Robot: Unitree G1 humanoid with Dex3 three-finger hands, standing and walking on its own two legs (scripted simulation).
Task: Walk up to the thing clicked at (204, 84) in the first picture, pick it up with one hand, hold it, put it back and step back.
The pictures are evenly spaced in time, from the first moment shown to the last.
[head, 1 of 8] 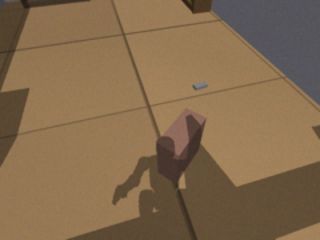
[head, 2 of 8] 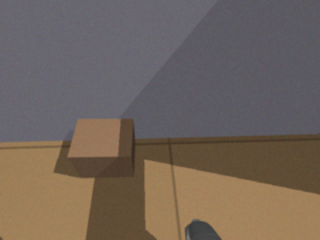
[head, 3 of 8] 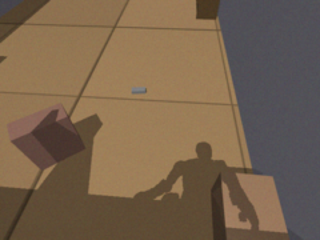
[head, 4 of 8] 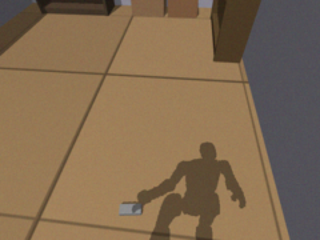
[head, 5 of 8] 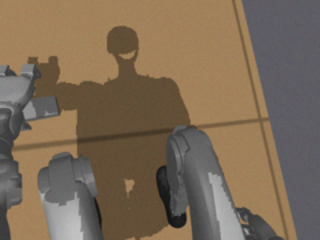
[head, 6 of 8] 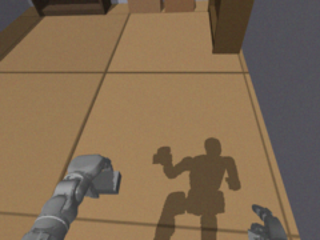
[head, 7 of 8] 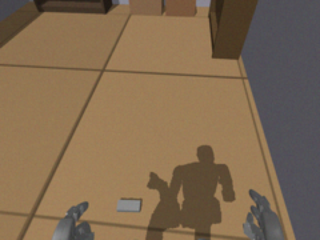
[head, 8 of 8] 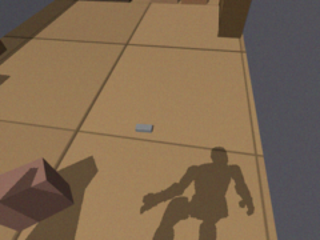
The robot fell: no
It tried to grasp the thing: yes
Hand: left
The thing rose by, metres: 0.68
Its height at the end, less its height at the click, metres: +0.00
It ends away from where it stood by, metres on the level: 0.01
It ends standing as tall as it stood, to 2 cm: yes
